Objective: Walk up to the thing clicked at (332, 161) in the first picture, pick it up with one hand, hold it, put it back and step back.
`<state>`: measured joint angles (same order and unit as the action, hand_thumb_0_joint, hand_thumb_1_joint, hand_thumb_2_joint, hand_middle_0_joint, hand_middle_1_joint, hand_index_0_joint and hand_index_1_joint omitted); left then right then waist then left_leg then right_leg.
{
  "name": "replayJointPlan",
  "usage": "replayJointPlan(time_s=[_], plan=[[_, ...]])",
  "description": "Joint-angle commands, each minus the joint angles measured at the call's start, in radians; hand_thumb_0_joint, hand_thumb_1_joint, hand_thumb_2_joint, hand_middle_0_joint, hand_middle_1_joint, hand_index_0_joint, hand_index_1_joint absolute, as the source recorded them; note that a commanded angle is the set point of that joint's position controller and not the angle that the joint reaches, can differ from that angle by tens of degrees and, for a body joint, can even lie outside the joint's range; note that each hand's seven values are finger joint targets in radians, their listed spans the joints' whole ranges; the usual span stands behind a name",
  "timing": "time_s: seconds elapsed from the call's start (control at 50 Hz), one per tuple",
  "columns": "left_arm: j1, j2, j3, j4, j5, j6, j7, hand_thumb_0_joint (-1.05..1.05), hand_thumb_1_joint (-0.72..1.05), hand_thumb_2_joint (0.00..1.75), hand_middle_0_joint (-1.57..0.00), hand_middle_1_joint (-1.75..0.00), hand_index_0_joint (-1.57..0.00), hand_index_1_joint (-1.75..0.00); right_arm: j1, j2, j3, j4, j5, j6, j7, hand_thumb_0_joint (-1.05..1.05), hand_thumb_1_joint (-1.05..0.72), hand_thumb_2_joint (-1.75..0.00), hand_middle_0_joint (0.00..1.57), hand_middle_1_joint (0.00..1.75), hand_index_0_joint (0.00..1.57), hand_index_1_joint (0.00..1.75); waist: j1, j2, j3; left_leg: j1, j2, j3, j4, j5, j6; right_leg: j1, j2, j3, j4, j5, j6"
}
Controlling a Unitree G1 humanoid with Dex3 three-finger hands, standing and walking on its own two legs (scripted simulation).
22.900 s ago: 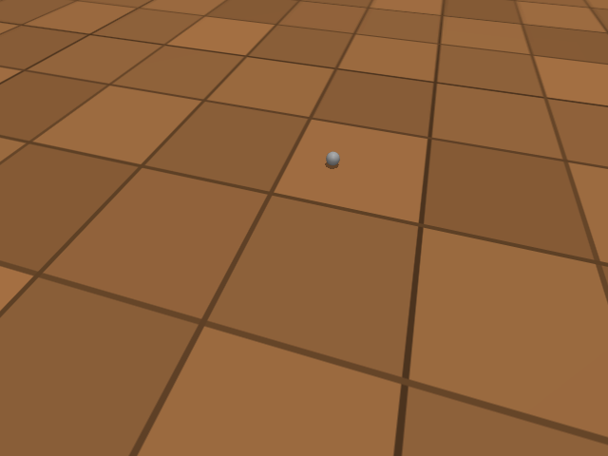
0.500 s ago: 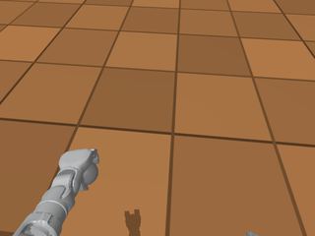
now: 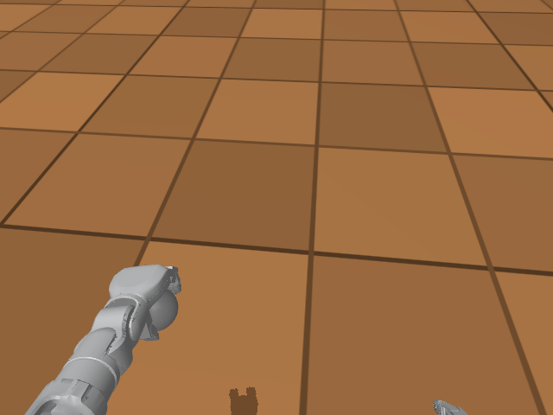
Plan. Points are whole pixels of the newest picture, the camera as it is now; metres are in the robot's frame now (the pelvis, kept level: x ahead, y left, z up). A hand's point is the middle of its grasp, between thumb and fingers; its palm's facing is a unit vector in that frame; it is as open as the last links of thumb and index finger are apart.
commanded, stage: hold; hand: left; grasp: from above
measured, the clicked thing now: (156, 308) +0.32 +0.22 -0.08
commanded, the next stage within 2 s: crouch in 1.34 s
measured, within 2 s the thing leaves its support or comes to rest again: neither
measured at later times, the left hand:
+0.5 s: hand (145, 316) +0.29 +0.22 -0.04, palm faces -0.45 -0.06 -0.89, open 9.9 cm
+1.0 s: hand (146, 317) +0.28 +0.21 -0.03, palm faces -0.45 -0.07 -0.89, open 9.9 cm
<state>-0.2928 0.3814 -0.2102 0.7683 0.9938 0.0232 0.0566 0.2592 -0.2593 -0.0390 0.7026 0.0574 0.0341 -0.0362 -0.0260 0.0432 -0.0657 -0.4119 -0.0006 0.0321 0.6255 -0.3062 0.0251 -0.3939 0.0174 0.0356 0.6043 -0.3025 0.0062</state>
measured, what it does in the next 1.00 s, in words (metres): stands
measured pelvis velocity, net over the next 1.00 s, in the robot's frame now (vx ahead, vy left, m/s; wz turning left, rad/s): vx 0.00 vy -0.01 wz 0.00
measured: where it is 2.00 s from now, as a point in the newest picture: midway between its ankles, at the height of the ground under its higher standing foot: outside the picture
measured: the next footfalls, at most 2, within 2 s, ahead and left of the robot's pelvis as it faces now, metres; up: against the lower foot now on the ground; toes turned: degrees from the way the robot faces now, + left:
none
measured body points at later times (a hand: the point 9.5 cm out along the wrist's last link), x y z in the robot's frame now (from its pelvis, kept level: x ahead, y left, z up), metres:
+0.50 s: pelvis -0.01 +0.00 +0.01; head +0.00 -0.02 +0.46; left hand +0.31 +0.22 +0.01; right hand +0.12 -0.26 -0.11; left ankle +0.01 +0.10 -0.73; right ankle +0.00 -0.13 -0.73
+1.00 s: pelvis +0.00 -0.01 +0.01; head +0.00 -0.03 +0.46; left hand +0.30 +0.21 +0.02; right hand +0.14 -0.26 -0.10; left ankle +0.01 +0.10 -0.73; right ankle +0.00 -0.13 -0.73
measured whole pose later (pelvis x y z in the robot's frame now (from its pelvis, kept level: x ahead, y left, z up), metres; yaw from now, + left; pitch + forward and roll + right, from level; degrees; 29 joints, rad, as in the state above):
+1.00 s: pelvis +0.00 -0.01 +0.01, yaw +0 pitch +1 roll +0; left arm -0.22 0.39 -0.22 0.61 0.98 0.02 -0.04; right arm 0.19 -0.25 -0.02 0.67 0.08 0.07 -0.06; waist 0.01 0.05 -0.01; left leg -0.26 -0.01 0.03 0.47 -0.23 0.02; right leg -0.26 0.01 0.04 0.48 -0.24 0.00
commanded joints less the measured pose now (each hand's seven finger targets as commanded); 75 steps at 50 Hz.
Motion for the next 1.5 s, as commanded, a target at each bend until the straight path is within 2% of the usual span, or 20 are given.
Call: replayJointPlan(time_s=[0.0,0.18,0.3,0.6,0.74,0.78,0.8,0.82,0.88,0.94,1.04,1.06,1.14,1.16,1.24,1.3,1.36,1.42,1.44,1.48], plan=[[-0.346,0.217,0.090,-0.211,0.004,0.000,0.038,0.00,0.61,0.90,-0.94,-0.85,-0.96,-0.82,-0.045,-0.147,-0.047,-0.127,0.003,-0.033,-0.013,0.00,-0.90,-0.90,0.20,0.30,0.20,0.30,0.002,0.000,-0.229,0.180,-0.008,-0.019,-0.100,0.261,-0.010,0.079,0.030,-0.013,-0.092,0.225,-0.027],[-0.312,0.200,0.077,-0.239,-0.007,-0.005,0.011,0.00,0.62,0.92,-0.94,-0.87,-0.96,-0.85,-0.070,-0.141,-0.040,-0.141,0.005,-0.030,-0.018,0.00,-0.90,-0.90,0.20,0.30,0.20,0.30,0.007,-0.026,-0.201,0.203,-0.006,-0.016,-0.140,0.230,-0.006,0.100,0.027,-0.012,-0.130,0.197,-0.026],[-0.349,0.235,0.102,-0.286,-0.006,-0.013,0.007,0.00,0.57,0.92,-0.90,-0.88,-0.93,-0.86,-0.083,-0.143,-0.039,-0.141,0.006,-0.028,-0.020,0.00,-0.90,-0.90,0.20,0.30,0.20,0.30,0.016,0.005,-0.219,0.231,-0.004,-0.017,-0.156,0.236,-0.010,0.117,0.027,-0.013,-0.140,0.196,-0.027],[-0.292,0.227,0.099,-0.319,-0.012,-0.013,-0.026,0.00,0.54,0.93,-0.90,-0.86,-0.91,-0.84,-0.124,-0.136,-0.031,-0.159,0.012,-0.021,-0.025,0.00,-0.90,-0.90,0.20,0.30,0.20,0.30,0.026,-0.017,-0.172,0.245,-0.005,-0.017,-0.192,0.213,-0.007,0.147,0.021,-0.013,-0.180,0.175,-0.023],[-0.309,0.233,0.098,-0.357,-0.010,-0.012,-0.037,0.00,0.50,0.90,-0.86,-0.86,-0.88,-0.84,-0.131,-0.130,-0.026,-0.160,0.014,-0.017,-0.031,0.00,-0.90,-0.90,0.20,0.30,0.20,0.30,0.018,-0.030,-0.191,0.276,-0.012,-0.007,-0.188,0.260,0.000,0.158,0.017,-0.007,-0.189,0.228,-0.017],[-0.298,0.238,0.110,-0.371,-0.014,-0.013,-0.035,0.00,0.51,0.89,-0.85,-0.88,-0.88,-0.85,-0.134,-0.128,-0.026,-0.162,0.016,-0.017,-0.031,0.00,-0.90,-0.90,0.20,0.30,0.20,0.30,0.033,-0.009,-0.197,0.279,-0.014,-0.005,-0.194,0.262,-0.002,0.170,0.017,-0.008,-0.190,0.226,-0.020],[-0.238,0.221,0.106,-0.327,-0.012,-0.006,-0.040,0.00,0.50,0.89,-0.85,-0.87,-0.87,-0.84,-0.139,-0.129,-0.027,-0.165,0.017,-0.016,-0.031,0.00,-0.90,-0.90,0.20,0.30,0.20,0.30,0.034,-0.025,-0.179,0.273,-0.013,-0.005,-0.196,0.263,-0.003,0.169,0.018,-0.010,-0.190,0.222,-0.022],[-0.254,0.207,0.090,-0.361,-0.016,-0.008,-0.046,0.00,0.50,0.89,-0.86,-0.85,-0.88,-0.83,-0.146,-0.124,-0.026,-0.166,0.017,-0.014,-0.031,0.00,-0.90,-0.90,0.20,0.30,0.20,0.30,0.032,-0.027,-0.186,0.282,-0.013,-0.004,-0.197,0.273,-0.002,0.173,0.017,-0.011,-0.191,0.235,-0.020],[-0.247,0.224,0.104,-0.341,-0.012,-0.005,-0.046,0.00,0.52,0.91,-0.88,-0.86,-0.90,-0.84,-0.144,-0.127,-0.027,-0.164,0.018,-0.011,-0.031,0.00,-0.90,-0.90,0.20,0.30,0.20,0.30,0.033,-0.029,-0.165,0.271,-0.016,-0.004,-0.199,0.265,0.000,0.172,0.013,-0.010,-0.198,0.232,-0.019],[-0.249,0.207,0.084,-0.342,-0.008,-0.007,-0.048,0.00,0.51,0.91,-0.87,-0.86,-0.89,-0.84,-0.139,-0.125,-0.027,-0.164,0.018,-0.007,-0.031,0.00,-0.90,-0.90,0.20,0.30,0.20,0.30,0.021,-0.044,-0.176,0.283,-0.016,-0.003,-0.196,0.281,0.003,0.169,0.013,-0.009,-0.197,0.251,-0.017],[-0.284,0.241,0.122,-0.339,0.003,-0.013,-0.028,0.00,0.49,0.89,-0.85,-0.84,-0.88,-0.82,-0.138,-0.124,-0.028,-0.156,0.015,-0.003,-0.031,0.00,-0.90,-0.90,0.20,0.30,0.20,0.30,0.031,-0.012,-0.194,0.290,-0.018,-0.004,-0.197,0.285,-0.002,0.178,0.013,-0.011,-0.193,0.248,-0.021],[-0.292,0.221,0.101,-0.338,0.006,-0.013,-0.026,0.00,0.51,0.90,-0.87,-0.85,-0.89,-0.83,-0.133,-0.123,-0.028,-0.156,0.013,-0.003,-0.030,0.00,-0.90,-0.90,0.20,0.30,0.20,0.30,0.022,-0.019,-0.197,0.291,-0.019,-0.002,-0.192,0.294,0.000,0.174,0.012,-0.009,-0.192,0.263,-0.019],[-0.320,0.251,0.120,-0.352,0.004,-0.018,-0.020,0.00,0.51,0.93,-0.89,-0.85,-0.90,-0.84,-0.127,-0.129,-0.035,-0.153,0.016,0.000,-0.029,0.00,-0.90,-0.90,0.20,0.30,0.20,0.30,0.033,0.014,-0.219,0.300,-0.014,-0.004,-0.195,0.318,-0.005,0.181,0.016,-0.013,-0.185,0.274,-0.025],[-0.307,0.228,0.100,-0.330,0.007,-0.017,-0.024,0.00,0.50,0.93,-0.87,-0.87,-0.89,-0.86,-0.125,-0.129,-0.034,-0.154,0.014,-0.001,-0.028,0.00,-0.90,-0.90,0.20,0.30,0.20,0.30,0.023,-0.007,-0.211,0.301,-0.013,-0.007,-0.195,0.320,-0.004,0.181,0.016,-0.014,-0.186,0.276,-0.025],[-0.324,0.228,0.097,-0.332,-0.007,-0.020,-0.024,0.00,0.52,0.93,-0.90,-0.85,-0.92,-0.84,-0.131,-0.129,-0.034,-0.154,0.012,-0.002,-0.029,0.00,-0.91,-0.90,0.20,0.30,0.20,0.30,0.026,-0.002,-0.202,0.300,-0.010,-0.011,-0.205,0.295,-0.006,0.183,0.017,-0.018,-0.194,0.252,-0.026],[-0.252,0.205,0.085,-0.315,-0.010,-0.017,-0.029,0.00,0.51,0.93,-0.90,-0.85,-0.91,-0.84,-0.130,-0.132,-0.035,-0.164,0.015,0.001,-0.028,0.00,-0.91,-0.90,0.20,0.30,0.20,0.30,0.031,-0.024,-0.183,0.290,-0.011,-0.010,-0.207,0.294,-0.005,0.187,0.016,-0.019,-0.200,0.249,-0.027],[-0.303,0.236,0.099,-0.363,-0.011,-0.020,-0.036,0.00,0.51,0.92,-0.89,-0.84,-0.90,-0.83,-0.132,-0.133,-0.037,-0.166,0.016,0.003,-0.030,0.00,-0.91,-0.90,0.20,0.30,0.20,0.30,0.032,-0.018,-0.202,0.301,-0.013,-0.008,-0.204,0.306,-0.003,0.196,0.013,-0.018,-0.203,0.265,-0.024],[-0.282,0.218,0.093,-0.336,-0.010,-0.017,-0.036,0.00,0.54,0.84,-0.87,-0.90,-0.92,-0.85,-0.122,-0.134,-0.036,-0.165,0.016,0.005,-0.029,0.00,-0.93,-0.91,0.20,0.30,0.20,0.30,0.026,-0.009,-0.193,0.305,-0.006,-0.011,-0.210,0.314,-0.007,0.187,0.019,-0.022,-0.196,0.266,-0.030],[-0.276,0.223,0.099,-0.350,-0.007,-0.018,-0.033,0.00,0.46,0.81,-0.79,-0.88,-0.84,-0.84,-0.120,-0.135,-0.037,-0.168,0.016,0.005,-0.029,0.00,-0.88,-0.90,0.20,0.30,0.20,0.30,0.032,-0.007,-0.197,0.306,-0.006,-0.011,-0.211,0.320,-0.007,0.192,0.019,-0.023,-0.195,0.270,-0.031],[-0.249,0.209,0.091,-0.306,-0.002,-0.015,-0.025,0.00,0.42,0.87,-0.80,-0.85,-0.82,-0.83,-0.124,-0.136,-0.034,-0.168,0.017,0.007,-0.029,0.00,-0.89,-0.90,0.20,0.30,0.20,0.30,0.028,-0.033,-0.159,0.287,-0.006,-0.015,-0.213,0.309,-0.008,0.180,0.021,-0.025,-0.196,0.259,-0.030]])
